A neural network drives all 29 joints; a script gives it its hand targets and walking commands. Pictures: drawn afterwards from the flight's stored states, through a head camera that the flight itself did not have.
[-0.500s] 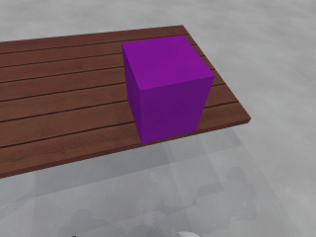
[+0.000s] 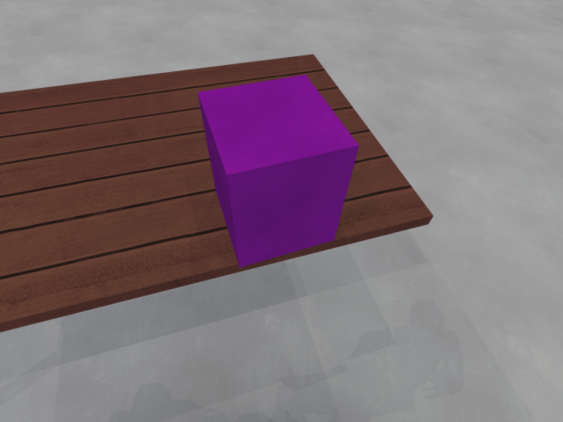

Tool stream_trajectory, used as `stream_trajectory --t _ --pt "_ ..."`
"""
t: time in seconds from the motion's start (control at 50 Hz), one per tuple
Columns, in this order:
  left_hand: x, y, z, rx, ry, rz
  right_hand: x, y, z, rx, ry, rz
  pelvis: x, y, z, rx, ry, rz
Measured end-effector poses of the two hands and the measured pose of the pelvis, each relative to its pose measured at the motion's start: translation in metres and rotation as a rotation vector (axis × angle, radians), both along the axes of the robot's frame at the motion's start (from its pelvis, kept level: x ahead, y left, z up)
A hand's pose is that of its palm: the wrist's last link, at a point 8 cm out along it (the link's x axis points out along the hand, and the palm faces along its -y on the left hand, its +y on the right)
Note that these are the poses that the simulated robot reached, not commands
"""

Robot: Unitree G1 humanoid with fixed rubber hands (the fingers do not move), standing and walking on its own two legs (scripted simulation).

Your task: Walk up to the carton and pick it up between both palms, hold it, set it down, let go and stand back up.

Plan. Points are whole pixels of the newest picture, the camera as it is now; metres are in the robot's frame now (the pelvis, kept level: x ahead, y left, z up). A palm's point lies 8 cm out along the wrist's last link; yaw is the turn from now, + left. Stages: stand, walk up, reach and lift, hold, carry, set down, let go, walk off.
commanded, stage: walk up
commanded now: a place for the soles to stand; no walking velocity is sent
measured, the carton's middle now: (272, 172) +0.52 +0.00 +0.02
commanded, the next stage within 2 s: none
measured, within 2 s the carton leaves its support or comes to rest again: neither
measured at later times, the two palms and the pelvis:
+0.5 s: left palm out of the picture +0.04 +0.24 -0.13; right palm out of the picture +0.02 -0.27 -0.14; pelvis +0.02 -0.02 +0.00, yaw -1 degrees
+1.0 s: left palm out of the picture +0.07 +0.26 -0.13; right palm out of the picture -0.03 -0.26 -0.13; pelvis +0.03 -0.01 +0.00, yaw -3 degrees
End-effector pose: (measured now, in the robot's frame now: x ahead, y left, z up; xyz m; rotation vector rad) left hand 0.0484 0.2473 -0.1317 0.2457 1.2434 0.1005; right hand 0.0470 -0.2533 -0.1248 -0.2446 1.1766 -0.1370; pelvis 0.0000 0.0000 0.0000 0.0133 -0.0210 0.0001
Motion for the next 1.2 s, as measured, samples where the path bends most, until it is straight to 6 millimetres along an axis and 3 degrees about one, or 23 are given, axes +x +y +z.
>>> stream_trajectory --t 0.18,0.54,0.72,0.9,0.98,1.06,1.14,1.2 --pt "-0.005 -0.004 0.005 0.033 0.034 0.011 -0.017 -0.009 -0.009 0.015 0.075 -0.016 0.005 -0.012 0.001 -0.002 0.006 -0.006" --pt "-0.006 -0.010 0.002 0.040 0.064 0.032 -0.025 -0.019 -0.010 -0.005 0.141 -0.040 0.016 -0.021 0.002 -0.020 0.018 -0.025" --pt "-0.021 -0.005 -0.004 0.030 0.117 0.030 -0.032 -0.012 -0.008 -0.015 0.165 -0.057 0.017 -0.014 0.002 -0.020 0.018 -0.039" --pt "-0.015 0.004 -0.004 0.031 0.131 -0.010 -0.044 0.001 -0.010 -0.006 0.192 -0.083 0.019 -0.003 0.001 -0.010 0.025 -0.059" --pt "0.007 0.012 -0.005 0.052 0.109 -0.084 -0.065 -0.005 -0.011 -0.045 0.210 -0.133 0.024 -0.006 -0.004 0.000 0.022 -0.044" --pt "0.053 0.006 0.002 0.058 0.017 -0.119 -0.099 -0.019 0.000 -0.085 0.297 -0.179 0.034 -0.019 -0.003 -0.005 -0.002 -0.045" --pt "0.104 -0.022 0.003 0.018 -0.079 -0.136 -0.114 -0.036 0.011 -0.090 0.349 -0.188 0.047 -0.043 -0.003 -0.002 -0.027 -0.036" --pt "0.136 -0.057 -0.002 -0.024 -0.132 -0.141 -0.102 -0.057 0.010 -0.082 0.345 -0.185 0.059 -0.066 -0.007 0.005 -0.037 -0.026"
